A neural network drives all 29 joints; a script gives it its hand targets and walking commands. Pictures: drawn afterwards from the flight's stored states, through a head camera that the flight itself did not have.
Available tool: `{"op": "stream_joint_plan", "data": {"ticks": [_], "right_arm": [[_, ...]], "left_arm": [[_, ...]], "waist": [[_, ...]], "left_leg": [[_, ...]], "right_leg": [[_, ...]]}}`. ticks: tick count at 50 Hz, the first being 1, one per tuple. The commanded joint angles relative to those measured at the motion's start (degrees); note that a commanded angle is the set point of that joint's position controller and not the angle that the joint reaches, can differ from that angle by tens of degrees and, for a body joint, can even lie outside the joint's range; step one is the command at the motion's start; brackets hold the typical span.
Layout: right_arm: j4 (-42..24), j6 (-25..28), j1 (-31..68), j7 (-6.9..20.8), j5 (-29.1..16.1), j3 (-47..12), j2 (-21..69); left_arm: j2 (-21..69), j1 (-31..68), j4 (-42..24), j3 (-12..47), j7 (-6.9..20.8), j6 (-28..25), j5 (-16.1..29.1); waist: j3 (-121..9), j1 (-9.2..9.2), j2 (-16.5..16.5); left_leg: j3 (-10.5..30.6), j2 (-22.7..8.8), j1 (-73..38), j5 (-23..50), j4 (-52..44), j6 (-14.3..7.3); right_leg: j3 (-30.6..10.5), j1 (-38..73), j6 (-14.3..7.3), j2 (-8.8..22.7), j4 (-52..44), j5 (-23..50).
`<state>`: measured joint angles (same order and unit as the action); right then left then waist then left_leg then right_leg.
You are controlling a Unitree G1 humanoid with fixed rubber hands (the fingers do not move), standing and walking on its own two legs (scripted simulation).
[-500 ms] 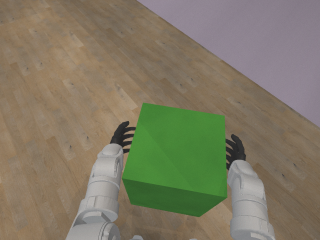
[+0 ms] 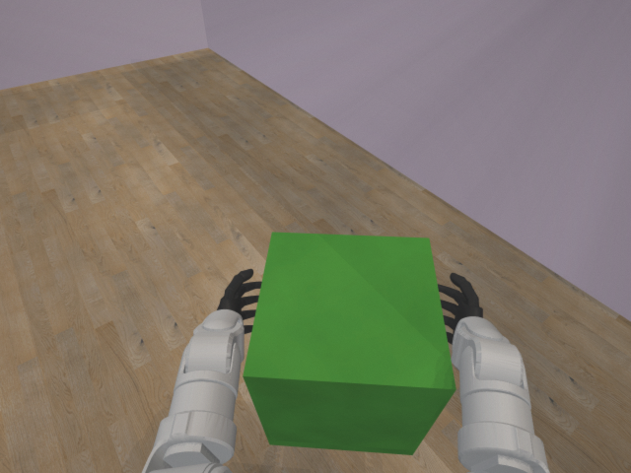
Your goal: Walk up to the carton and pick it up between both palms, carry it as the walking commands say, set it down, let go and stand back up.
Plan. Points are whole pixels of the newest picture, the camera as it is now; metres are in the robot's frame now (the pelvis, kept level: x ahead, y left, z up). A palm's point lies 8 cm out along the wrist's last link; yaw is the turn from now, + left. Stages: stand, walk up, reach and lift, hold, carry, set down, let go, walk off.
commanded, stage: reach and lift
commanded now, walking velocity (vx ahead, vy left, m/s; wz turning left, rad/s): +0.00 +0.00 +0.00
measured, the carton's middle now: (344, 347) +0.33 -0.02 -0.05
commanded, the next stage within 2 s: hold in 1.34 s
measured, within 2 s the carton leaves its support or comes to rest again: neither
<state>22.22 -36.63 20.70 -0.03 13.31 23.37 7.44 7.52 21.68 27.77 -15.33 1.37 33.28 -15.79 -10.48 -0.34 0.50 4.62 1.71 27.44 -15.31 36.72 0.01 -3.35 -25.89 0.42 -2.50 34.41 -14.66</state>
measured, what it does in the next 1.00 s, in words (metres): stands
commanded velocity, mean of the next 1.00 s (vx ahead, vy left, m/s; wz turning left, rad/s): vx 0.00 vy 0.00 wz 0.00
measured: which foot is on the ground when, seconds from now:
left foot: down 0.00-1.00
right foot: down 0.00-1.00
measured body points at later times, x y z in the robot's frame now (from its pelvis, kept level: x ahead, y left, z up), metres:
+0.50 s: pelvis +0.01 +0.00 +0.01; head -0.04 +0.02 +0.46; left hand +0.34 +0.15 +0.06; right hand +0.32 -0.18 +0.06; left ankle +0.03 +0.11 -0.72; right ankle +0.03 -0.13 -0.72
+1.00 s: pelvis +0.01 +0.00 +0.01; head -0.04 +0.01 +0.46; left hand +0.33 +0.14 +0.06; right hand +0.31 -0.18 +0.05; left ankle +0.03 +0.11 -0.72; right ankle +0.03 -0.13 -0.72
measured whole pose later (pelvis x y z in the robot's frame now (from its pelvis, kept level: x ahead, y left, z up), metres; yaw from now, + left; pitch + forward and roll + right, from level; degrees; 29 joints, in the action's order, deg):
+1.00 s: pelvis +0.01 +0.00 +0.01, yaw +0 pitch +1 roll +0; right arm 16.4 -41.9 16.5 0.0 12.2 20.9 7.9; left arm 7.5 20.5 20.7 -12.9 1.6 42.3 -15.8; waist -8.3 -0.3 1.0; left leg 4.4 1.7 17.4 -13.1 29.7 -0.1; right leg -3.9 -16.5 0.4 -2.1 28.6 -12.9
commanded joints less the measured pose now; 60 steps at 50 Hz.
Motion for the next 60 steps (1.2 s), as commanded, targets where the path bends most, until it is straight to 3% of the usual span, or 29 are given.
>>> {"op": "stream_joint_plan", "data": {"ticks": [1, 2, 3, 4, 5, 7, 8, 9, 11, 16, 17, 23, 24, 27, 31, 33, 34, 35, 39, 40, 42, 44, 46, 47, 48, 52, 53, 57, 60], "right_arm": [[3.51, -1.86, 43.43, 16.57, -15.06, -39.64, 58.47], [2.56, -2.07, 43.10, 16.75, -16.81, -40.95, 60.11], [1.68, -2.15, 43.73, 16.68, -17.06, -40.86, 58.61], [2.76, -2.97, 42.87, 16.57, -16.32, -39.43, 58.48], [2.91, -3.56, 42.13, 16.67, -16.94, -40.42, 59.17], [2.09, -4.16, 41.02, 16.71, -17.00, -40.77, 58.96], [-0.51, -4.64, 42.53, 16.67, -17.68, -41.88, 58.88], [1.91, -5.15, 42.20, 16.98, -17.02, -39.95, 57.75], [2.62, -6.12, 40.04, 16.96, -16.34, -40.14, 57.10], [1.97, -6.68, 38.90, 17.15, -16.03, -38.72, 55.73], [0.43, -6.26, 40.15, 17.42, -16.86, -39.73, 56.89], [-6.91, -5.45, 39.26, 17.12, -18.15, -44.12, 57.39], [-7.62, -5.60, 38.12, 17.18, -18.50, -44.80, 57.07], [-11.71, -5.30, 36.70, 16.94, -19.13, -47.18, 57.50], [-11.57, -6.12, 35.78, 16.77, -18.84, -47.49, 55.91], [-10.88, -6.19, 35.16, 16.72, -18.44, -47.16, 55.83], [-10.32, -6.36, 34.44, 16.59, -17.98, -47.10, 55.46], [-11.34, -6.21, 34.61, 16.64, -18.01, -47.13, 55.16], [-11.47, -6.22, 33.97, 16.64, -18.71, -48.72, 57.11], [-12.07, -6.17, 34.63, 16.75, -18.86, -49.13, 57.32], [-11.49, -6.01, 33.19, 16.65, -18.79, -48.89, 57.60], [-12.95, -5.58, 34.59, 16.59, -19.16, -49.53, 57.47], [-12.53, -5.79, 34.45, 16.31, -18.61, -48.66, 56.85], [-12.45, -5.76, 36.19, 16.59, -18.66, -48.78, 57.32], [-13.12, -5.36, 37.29, 16.66, -18.93, -49.02, 57.06], [-8.24, -6.34, 34.32, 16.97, -17.40, -46.65, 56.81], [-9.04, -5.86, 37.49, 17.06, -18.36, -47.25, 57.01], [-5.48, -6.33, 35.38, 17.43, -16.80, -44.36, 56.94], [-7.71, -5.66, 36.77, 17.83, -17.81, -45.72, 57.71]], "left_arm": [[54.75, 47.08, -11.37, 32.16, 14.74, 1.60, 18.14], [56.64, 49.39, -14.26, 34.76, 14.67, 2.05, 20.00], [56.35, 45.09, -10.95, 33.83, 14.62, 2.83, 19.15], [56.56, 44.92, -10.08, 33.32, 14.90, 3.40, 18.89], [55.87, 46.14, -12.01, 34.18, 14.82, 3.86, 19.71], [56.80, 43.68, -11.54, 34.55, 14.95, 4.56, 19.95], [56.52, 41.07, -10.09, 34.63, 14.96, 5.60, 19.69], [56.16, 40.46, -8.25, 32.97, 15.04, 6.03, 18.86], [55.47, 39.20, -8.35, 32.50, 14.89, 6.68, 18.81], [56.96, 37.13, -7.28, 31.38, 14.77, 7.78, 17.72], [56.61, 37.10, -8.44, 31.68, 14.88, 7.54, 17.63], [58.48, 32.33, -10.78, 33.44, 14.40, 7.20, 18.09], [58.61, 31.87, -12.58, 34.41, 14.42, 6.92, 18.51], [59.54, 28.94, -14.89, 36.10, 14.05, 6.96, 18.97], [58.65, 26.20, -13.71, 34.90, 13.33, 7.57, 17.52], [57.34, 23.68, -12.33, 33.56, 13.41, 7.66, 16.45], [57.24, 25.99, -13.29, 34.09, 13.45, 7.67, 16.93], [56.69, 23.44, -11.97, 33.30, 13.38, 7.88, 15.91], [56.22, 25.30, -14.94, 34.21, 13.40, 7.44, 16.82], [56.25, 25.11, -15.23, 34.90, 13.53, 7.29, 16.97], [56.67, 26.40, -16.66, 35.52, 13.28, 7.14, 17.60], [56.52, 26.00, -16.60, 36.15, 13.19, 7.08, 17.27], [56.06, 26.02, -16.15, 35.75, 13.56, 7.36, 17.35], [55.50, 25.38, -14.83, 34.50, 13.50, 7.26, 16.56], [55.73, 26.72, -16.01, 35.16, 13.43, 7.03, 16.51], [55.48, 26.97, -13.75, 33.57, 13.62, 7.57, 16.31], [55.54, 27.88, -13.42, 33.47, 13.78, 7.34, 16.20], [54.71, 29.73, -12.70, 32.11, 14.12, 7.41, 15.96], [55.87, 29.43, -13.37, 33.35, 14.29, 7.15, 16.51]], "waist": [[-12.27, -1.83, 2.24], [-16.11, -2.80, 0.82], [-14.61, -1.71, 0.51], [-13.87, -2.23, 1.16], [-14.53, -1.76, -0.07], [-15.17, -1.97, 0.93], [-14.80, -0.94, -0.12], [-12.39, -1.91, 1.72], [-9.05, -1.55, 2.50], [-5.56, -1.65, -0.81], [-7.47, -0.24, 0.07], [-12.46, 0.84, -0.45], [-13.75, 1.09, 0.89], [-18.39, 1.79, -0.10], [-13.10, 2.48, -0.88], [-11.71, 3.08, 1.46], [-11.87, 2.13, 1.08], [-11.45, 3.35, 0.51], [-12.22, 3.62, 0.39], [-12.49, 3.74, 2.51], [-12.24, 3.47, -0.01], [-12.67, 3.51, -0.01], [-10.95, 3.39, 0.88], [-11.32, 4.32, 2.47], [-11.58, 4.22, 0.15], [-6.64, 3.09, 1.87], [-8.17, 3.93, 0.81], [-5.05, 3.10, 0.87], [-8.70, 3.52, 1.40]], "left_leg": [[-0.12, 2.81, -21.87, 0.26, -10.15, -0.54], [-0.10, 3.03, -24.34, 1.56, -10.37, -0.48], [-0.25, 3.05, -23.59, 2.25, -10.72, -0.29], [-0.41, 2.92, -23.62, 1.30, -10.78, -0.11], [-0.80, 3.36, -24.43, 2.58, -11.08, 0.06], [-0.53, 3.00, -26.32, 4.40, -11.81, 0.10], [-1.11, 3.56, -25.65, 5.11, -12.27, 0.34], [-0.69, 3.14, -24.90, 2.74, -12.81, 0.39], [-0.55, 2.88, -26.08, 3.98, -13.58, 0.23], [-0.69, 2.98, -26.42, 4.33, -14.78, 0.79], [-0.80, 3.16, -26.89, 6.07, -14.63, 0.50], [-0.62, 3.54, -30.19, 12.89, -13.84, 0.60], [-0.10, 2.99, -30.95, 15.26, -13.56, 0.78], [-0.15, 3.50, -33.50, 21.90, -13.18, 1.24], [0.33, 3.15, -32.62, 20.56, -13.91, 1.11], [0.29, 3.25, -31.14, 18.75, -14.16, 0.82], [0.41, 3.34, -32.09, 17.73, -14.19, 0.54], [0.10, 3.59, -31.91, 17.43, -14.32, 0.64], [-0.50, 3.95, -31.37, 17.15, -14.12, 0.37], [-0.26, 3.77, -31.87, 16.90, -14.08, 0.19], [0.01, 3.61, -32.73, 18.04, -14.02, 0.38], [-0.14, 3.82, -32.55, 17.14, -13.99, 0.43], [-0.15, 3.90, -31.87, 15.01, -14.04, 0.16], [-0.28, 3.65, -31.15, 13.00, -13.80, 0.09], [-0.57, 3.76, -30.93, 13.20, -13.72, 0.22], [-0.76, 3.64, -29.61, 6.49, -14.65, -0.28], [-0.83, 3.77, -28.81, 7.83, -14.34, -0.26], [-0.79, 3.30, -28.15, 1.86, -15.25, -0.39], [-0.35, 3.37, -30.25, 3.71, -15.06, -0.17]], "right_leg": [[0.41, 11.34, -0.11, -1.91, -9.20, -2.44], [0.43, 13.23, -0.35, -1.72, -9.46, -0.99], [0.60, 13.13, -0.20, -2.01, -9.61, -0.33], [0.42, 12.82, -0.49, -2.09, -9.76, -1.09], [0.24, 14.99, -0.40, -1.81, -10.38, 0.30], [0.41, 14.92, -0.40, -2.19, -10.69, 1.82], [0.03, 17.12, -0.35, -2.06, -11.34, 2.92], [0.43, 15.43, -0.12, -2.21, -11.51, 0.66], [0.37, 13.90, -0.18, -2.07, -12.53, 1.00], [0.17, 14.60, -0.74, -1.65, -13.23, 1.78], [0.05, 15.53, -0.43, -1.83, -12.89, 3.34], [-0.37, 18.31, -0.43, -2.16, -12.18, 9.87], [-0.15, 18.31, -0.16, -2.52, -11.70, 11.83], [-0.48, 20.26, -0.16, -3.17, -11.36, 18.13], [-0.48, 18.05, -0.20, -3.25, -12.13, 15.81], [-0.75, 18.37, 0.18, -3.08, -12.57, 14.63], [-0.80, 17.20, 0.02, -2.95, -12.83, 13.26], [-0.99, 17.74, 0.13, -2.84, -13.08, 13.42], [-1.13, 18.17, 0.28, -2.83, -12.92, 12.87], [-0.77, 17.25, 0.49, -3.03, -12.89, 12.03], [-1.19, 16.05, 0.12, -2.99, -12.71, 12.69], [-1.11, 16.67, 0.30, -3.06, -12.75, 11.80], [-1.41, 15.67, 0.29, -2.87, -13.30, 9.60], [-1.41, 15.79, 0.40, -2.87, -13.08, 7.59], [-1.25, 16.44, 0.26, -2.83, -12.76, 8.09], [-1.14, 13.20, -0.04, -2.50, -14.21, 1.07], [-1.13, 14.71, -0.06, -2.48, -13.81, 2.24], [-1.39, 12.60, -0.59, -1.86, -14.74, -2.96], [-1.25, 13.24, -0.48, -2.18, -14.67, -1.67]]}}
